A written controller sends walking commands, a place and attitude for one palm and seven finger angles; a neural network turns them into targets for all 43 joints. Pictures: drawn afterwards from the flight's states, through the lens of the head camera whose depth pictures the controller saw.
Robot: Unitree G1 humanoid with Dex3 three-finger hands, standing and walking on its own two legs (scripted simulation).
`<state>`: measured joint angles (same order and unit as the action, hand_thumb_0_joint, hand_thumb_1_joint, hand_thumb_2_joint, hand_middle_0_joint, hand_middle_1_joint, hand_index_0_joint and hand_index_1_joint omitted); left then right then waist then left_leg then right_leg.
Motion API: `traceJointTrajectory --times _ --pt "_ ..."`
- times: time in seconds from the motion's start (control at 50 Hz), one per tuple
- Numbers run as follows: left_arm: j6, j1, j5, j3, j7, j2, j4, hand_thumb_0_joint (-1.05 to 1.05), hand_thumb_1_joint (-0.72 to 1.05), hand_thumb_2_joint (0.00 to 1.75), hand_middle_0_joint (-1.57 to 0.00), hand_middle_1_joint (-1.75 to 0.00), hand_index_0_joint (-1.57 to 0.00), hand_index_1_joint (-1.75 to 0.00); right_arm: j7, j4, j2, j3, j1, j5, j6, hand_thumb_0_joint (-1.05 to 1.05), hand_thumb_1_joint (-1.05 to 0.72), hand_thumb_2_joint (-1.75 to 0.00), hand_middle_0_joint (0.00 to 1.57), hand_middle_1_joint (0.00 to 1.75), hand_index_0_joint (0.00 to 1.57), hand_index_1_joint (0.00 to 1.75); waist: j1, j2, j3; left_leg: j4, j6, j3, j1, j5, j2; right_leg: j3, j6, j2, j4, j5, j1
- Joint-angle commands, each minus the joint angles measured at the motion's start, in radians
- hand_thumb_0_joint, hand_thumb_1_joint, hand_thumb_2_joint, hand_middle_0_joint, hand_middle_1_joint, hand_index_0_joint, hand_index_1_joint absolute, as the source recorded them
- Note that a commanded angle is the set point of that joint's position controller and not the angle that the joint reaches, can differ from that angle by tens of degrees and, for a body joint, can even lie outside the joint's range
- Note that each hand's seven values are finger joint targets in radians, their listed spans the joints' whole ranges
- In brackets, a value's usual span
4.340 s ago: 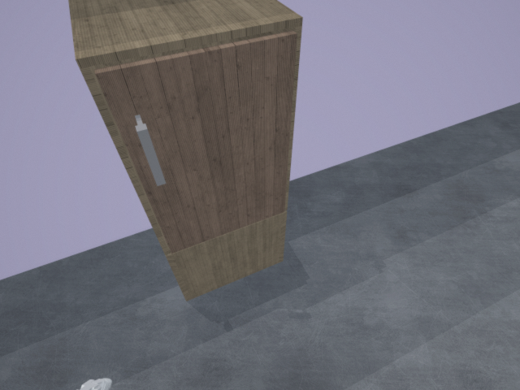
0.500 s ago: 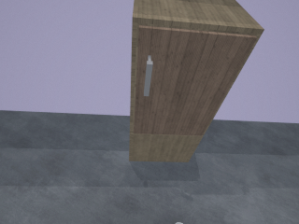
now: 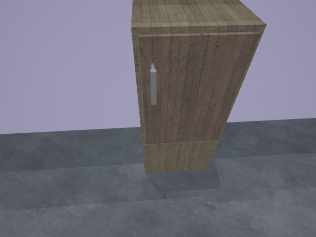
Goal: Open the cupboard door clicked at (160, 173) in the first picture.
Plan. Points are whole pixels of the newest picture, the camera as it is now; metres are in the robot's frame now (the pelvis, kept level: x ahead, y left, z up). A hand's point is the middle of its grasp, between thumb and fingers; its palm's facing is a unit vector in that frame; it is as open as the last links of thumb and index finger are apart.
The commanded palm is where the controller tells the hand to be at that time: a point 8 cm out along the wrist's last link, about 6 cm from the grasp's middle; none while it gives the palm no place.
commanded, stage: look again from close up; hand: left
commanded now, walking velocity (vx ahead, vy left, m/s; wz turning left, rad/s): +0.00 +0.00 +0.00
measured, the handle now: (153, 84) +0.62 +0.04 +0.04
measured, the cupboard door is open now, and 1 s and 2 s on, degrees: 0 0 0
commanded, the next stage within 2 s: shuffle to correct the standing spot in 0.50 s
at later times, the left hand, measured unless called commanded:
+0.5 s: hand out of the picture -0.01 +0.20 -0.17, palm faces +0.01 -0.97 -0.26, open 7.4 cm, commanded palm none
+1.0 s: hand out of the picture -0.11 +0.13 -0.18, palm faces +0.12 -0.98 -0.16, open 7.4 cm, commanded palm none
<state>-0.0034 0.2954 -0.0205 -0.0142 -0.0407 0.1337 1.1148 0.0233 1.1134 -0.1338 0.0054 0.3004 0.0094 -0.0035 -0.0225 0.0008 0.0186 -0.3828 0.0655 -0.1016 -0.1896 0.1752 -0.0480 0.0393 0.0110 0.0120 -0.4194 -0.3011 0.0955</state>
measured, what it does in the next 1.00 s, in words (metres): stands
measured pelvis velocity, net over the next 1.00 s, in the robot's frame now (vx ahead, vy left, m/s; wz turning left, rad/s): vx -0.02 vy -0.03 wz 0.06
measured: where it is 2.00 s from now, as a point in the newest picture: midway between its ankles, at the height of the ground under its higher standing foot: outside the picture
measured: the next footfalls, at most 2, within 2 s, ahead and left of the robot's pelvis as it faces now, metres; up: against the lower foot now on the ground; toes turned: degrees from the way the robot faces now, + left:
left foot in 1.20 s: +0.07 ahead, +0.08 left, +0.00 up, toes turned +16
right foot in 1.60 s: +0.20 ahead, -0.25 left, +0.00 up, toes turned -3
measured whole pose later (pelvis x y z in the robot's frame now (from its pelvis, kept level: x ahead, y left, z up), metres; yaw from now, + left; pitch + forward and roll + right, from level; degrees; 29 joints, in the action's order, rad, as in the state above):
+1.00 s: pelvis -0.02 -0.03 +0.00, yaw +3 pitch +0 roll -1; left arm -0.04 0.48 -0.04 0.03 -0.02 0.15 1.05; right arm 0.03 1.10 -0.13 0.05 0.35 0.02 -0.04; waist 0.01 -0.02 -0.03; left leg -0.67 0.03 -0.06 -0.38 0.35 0.01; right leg 0.14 0.06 -0.02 -0.42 -0.27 0.15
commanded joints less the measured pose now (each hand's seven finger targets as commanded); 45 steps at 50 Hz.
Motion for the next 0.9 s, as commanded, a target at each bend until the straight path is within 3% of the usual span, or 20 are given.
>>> traceJointTrajectory --times 0.0,0.04,0.06,0.12,0.22,0.38,0.48,0.52,0.58,0.6,0.62,0.68,0.72,0.76,0.82,0.86,0.88 --pt "0.050 0.048 0.005 0.046 -0.012 0.188 -0.093 0.00 0.90 0.90 -0.20 -0.30 -0.20 -0.30 0.018 -0.128 -0.206 0.047 -0.006 0.014 0.066 0.00 -0.90 -0.90 0.20 0.30 0.20 0.30 0.019 0.029 -0.074 -0.050 -0.009 0.203 0.047 -0.223 0.154 -0.099 0.058 0.107 0.005 0.193 0.092" --pt "0.046 0.060 0.003 0.043 -0.009 0.169 -0.107 0.00 0.90 0.90 -0.20 -0.30 -0.20 -0.30 0.015 -0.138 -0.171 0.039 0.011 0.014 0.055 0.00 -0.90 -0.90 0.20 0.30 0.20 0.30 0.012 0.011 -0.066 -0.065 -0.005 0.189 0.010 -0.143 0.143 -0.115 0.063 0.110 0.021 0.197 0.091" --pt "0.043 0.050 0.004 0.044 -0.009 0.172 -0.112 0.00 0.90 0.90 -0.20 -0.30 -0.20 -0.30 0.013 -0.137 -0.170 0.041 0.004 0.012 0.045 0.00 -0.90 -0.90 0.20 0.30 0.20 0.30 0.009 -0.020 -0.011 -0.063 -0.006 0.180 -0.027 -0.078 0.138 -0.118 0.064 0.113 0.036 0.158 0.115" --pt "0.042 0.026 0.002 0.047 -0.007 0.198 -0.141 0.00 0.90 0.90 -0.20 -0.30 -0.20 -0.30 0.008 -0.147 -0.196 0.047 -0.009 0.011 0.036 0.00 -0.90 -0.90 0.20 0.30 0.20 0.30 0.007 0.014 0.061 -0.045 -0.009 0.175 -0.057 -0.026 0.137 -0.136 0.072 0.109 0.055 0.088 0.161" --pt "0.037 0.004 0.001 0.044 -0.001 0.229 -0.161 0.00 0.90 0.90 -0.20 -0.30 -0.20 -0.30 -0.002 -0.158 -0.231 0.045 -0.037 0.012 0.028 0.00 -0.90 -0.90 0.20 0.30 0.20 0.30 0.009 -0.018 0.095 -0.006 -0.010 0.182 -0.073 0.051 0.144 -0.136 0.064 0.102 0.085 -0.004 0.186" --pt "0.029 -0.013 -0.001 0.040 0.008 0.255 -0.165 0.00 0.90 0.90 -0.20 -0.30 -0.20 -0.30 -0.011 -0.150 -0.261 0.037 -0.067 0.013 0.019 0.00 -0.90 -0.90 0.20 0.30 0.20 0.30 0.011 -0.005 0.084 0.036 -0.019 0.193 -0.061 0.143 0.149 -0.144 0.050 0.099 0.129 -0.107 0.203" --pt "0.028 -0.003 -0.001 0.037 0.010 0.252 -0.153 0.00 0.90 0.90 -0.20 -0.30 -0.20 -0.30 -0.013 -0.135 -0.265 0.032 -0.069 0.010 0.020 0.00 -0.90 -0.90 0.20 0.30 0.20 0.30 0.015 -0.005 0.064 0.055 -0.021 0.202 -0.060 0.153 0.155 -0.137 0.042 0.100 0.137 -0.091 0.184" --pt "0.028 0.001 -0.001 0.036 0.010 0.250 -0.145 0.00 0.90 0.90 -0.20 -0.30 -0.20 -0.30 -0.013 -0.125 -0.260 0.031 -0.066 0.008 0.018 0.00 -0.90 -0.90 0.20 0.30 0.20 0.30 0.014 -0.026 0.072 0.050 -0.024 0.197 -0.059 0.139 0.150 -0.142 0.041 0.105 0.150 -0.103 0.190" --pt "0.027 0.013 0.000 0.034 0.009 0.241 -0.132 0.00 0.90 0.90 -0.20 -0.30 -0.20 -0.30 -0.013 -0.106 -0.251 0.028 -0.059 0.008 0.018 0.00 -0.90 -0.90 0.20 0.30 0.20 0.30 0.014 0.006 0.066 0.060 -0.025 0.201 -0.052 0.140 0.155 -0.137 0.039 0.104 0.150 -0.089 0.185" --pt "0.021 0.047 0.002 0.021 0.008 0.183 -0.111 0.00 0.90 0.90 -0.20 -0.30 -0.20 -0.30 -0.014 -0.090 -0.193 0.015 -0.039 0.010 0.012 0.00 -0.90 -0.90 0.20 0.30 0.20 0.30 0.014 0.003 0.057 0.068 -0.031 0.201 -0.055 0.178 0.158 -0.120 0.026 0.099 0.150 -0.114 0.183" --pt "0.014 0.077 0.001 0.015 0.007 0.151 -0.094 0.00 0.90 0.90 -0.20 -0.30 -0.20 -0.30 -0.013 -0.077 -0.168 0.010 -0.019 0.013 0.004 0.00 -0.90 -0.90 0.20 0.30 0.20 0.30 0.012 -0.003 0.057 0.076 -0.035 0.210 -0.066 0.227 0.160 -0.106 0.020 0.088 0.140 -0.149 0.182" --pt "-0.007 0.128 -0.009 0.027 0.013 0.149 -0.086 0.00 0.90 0.90 -0.20 -0.30 -0.20 -0.30 -0.005 -0.068 -0.193 0.026 -0.001 0.020 -0.007 0.00 -0.90 -0.90 0.20 0.30 0.20 0.30 0.020 0.041 0.064 0.141 -0.015 0.275 -0.130 0.423 0.197 -0.045 0.019 0.048 0.056 -0.207 0.168" --pt "-0.017 0.166 -0.014 0.030 0.021 0.132 -0.082 0.00 0.90 0.90 -0.20 -0.30 -0.20 -0.30 0.001 -0.074 -0.221 0.040 0.000 0.020 -0.009 0.00 -0.90 -0.90 0.20 0.30 0.20 0.30 0.028 0.096 0.088 0.218 0.010 0.351 -0.177 0.517 0.246 0.012 0.019 0.013 -0.037 -0.137 0.156" --pt "-0.025 0.194 -0.017 0.035 0.028 0.116 -0.077 0.00 0.90 0.90 -0.20 -0.30 -0.20 -0.30 0.011 -0.074 -0.240 0.056 0.011 0.018 -0.006 0.00 -0.90 -0.90 0.20 0.30 0.20 0.30 0.034 0.106 0.085 0.250 0.036 0.399 -0.173 0.511 0.286 0.035 0.024 0.002 -0.107 -0.087 0.154" --pt "-0.036 0.238 -0.015 0.044 0.036 0.087 -0.076 0.00 0.90 0.90 -0.20 -0.30 -0.20 -0.30 0.019 -0.077 -0.239 0.073 0.024 0.019 -0.006 0.00 -0.90 -0.90 0.20 0.30 0.20 0.30 0.040 0.088 0.055 0.246 0.039 0.380 -0.175 0.479 0.292 0.044 0.028 -0.005 -0.082 -0.092 0.114" --pt "-0.038 0.273 -0.015 0.054 0.037 0.085 -0.071 0.00 0.90 0.90 -0.20 -0.30 -0.20 -0.30 0.021 -0.077 -0.223 0.078 0.020 0.019 -0.006 0.00 -0.90 -0.90 0.20 0.30 0.20 0.30 0.054 0.048 0.051 0.205 0.005 0.322 -0.238 0.456 0.250 0.047 0.034 -0.008 0.022 -0.080 0.031" --pt "-0.036 0.294 -0.017 0.060 0.033 0.091 -0.067 0.00 0.90 0.90 -0.20 -0.30 -0.20 -0.30 0.021 -0.078 -0.197 0.077 0.013 0.019 -0.007 0.00 -0.90 -0.90 0.20 0.30 0.20 0.30 0.062 -0.005 0.070 0.140 -0.018 0.271 -0.300 0.433 0.207 0.014 0.047 0.013 0.082 -0.107 -0.014"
